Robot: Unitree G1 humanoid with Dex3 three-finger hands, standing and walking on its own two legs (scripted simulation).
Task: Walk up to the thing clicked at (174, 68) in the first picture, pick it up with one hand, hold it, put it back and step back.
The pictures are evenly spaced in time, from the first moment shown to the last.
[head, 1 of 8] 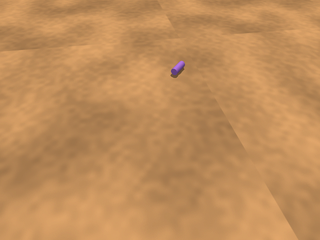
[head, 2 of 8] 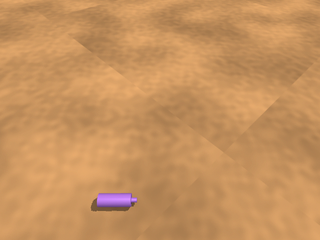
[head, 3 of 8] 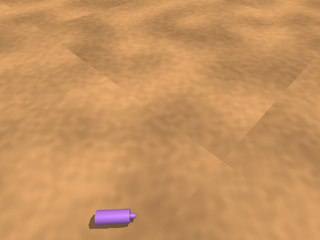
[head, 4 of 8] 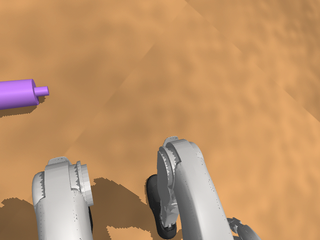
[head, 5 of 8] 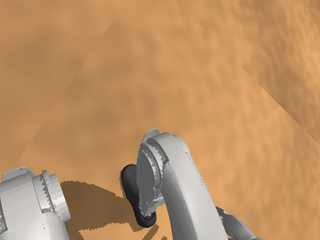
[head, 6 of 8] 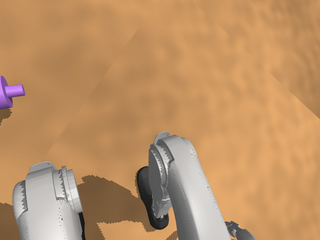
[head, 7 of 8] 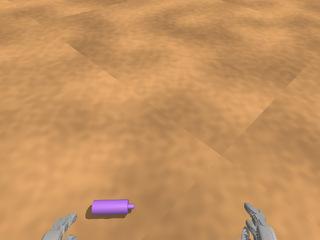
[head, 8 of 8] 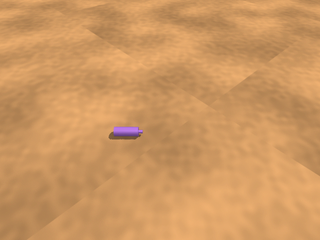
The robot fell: no
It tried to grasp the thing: yes
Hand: left
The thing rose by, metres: 0.67
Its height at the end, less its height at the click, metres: +0.00
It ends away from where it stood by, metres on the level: 0.01
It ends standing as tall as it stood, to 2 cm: yes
